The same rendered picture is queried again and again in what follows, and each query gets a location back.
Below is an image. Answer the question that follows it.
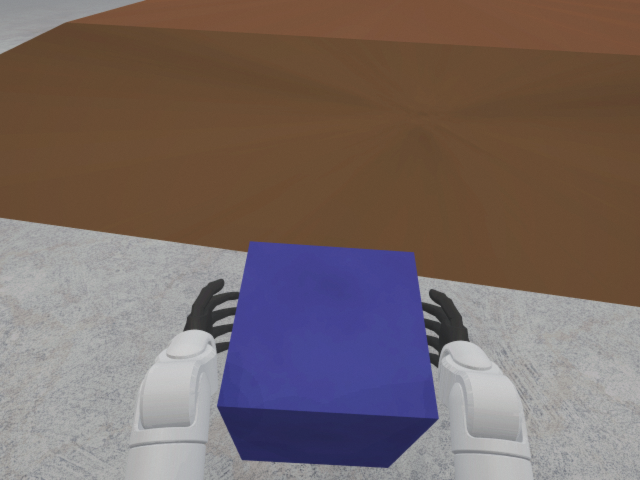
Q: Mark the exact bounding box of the robot right forearm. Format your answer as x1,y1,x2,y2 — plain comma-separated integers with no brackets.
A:
438,341,534,480

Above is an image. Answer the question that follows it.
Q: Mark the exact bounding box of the robot left forearm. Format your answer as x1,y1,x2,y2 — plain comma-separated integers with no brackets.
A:
124,330,218,480

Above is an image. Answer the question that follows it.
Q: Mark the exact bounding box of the robot right hand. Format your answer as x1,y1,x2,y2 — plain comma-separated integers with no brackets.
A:
422,289,470,368

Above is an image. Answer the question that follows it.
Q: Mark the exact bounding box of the robot left hand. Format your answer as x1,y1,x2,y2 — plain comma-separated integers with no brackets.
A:
183,279,240,353

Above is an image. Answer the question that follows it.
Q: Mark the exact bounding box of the carton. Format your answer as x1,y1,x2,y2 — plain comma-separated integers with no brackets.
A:
217,241,439,468

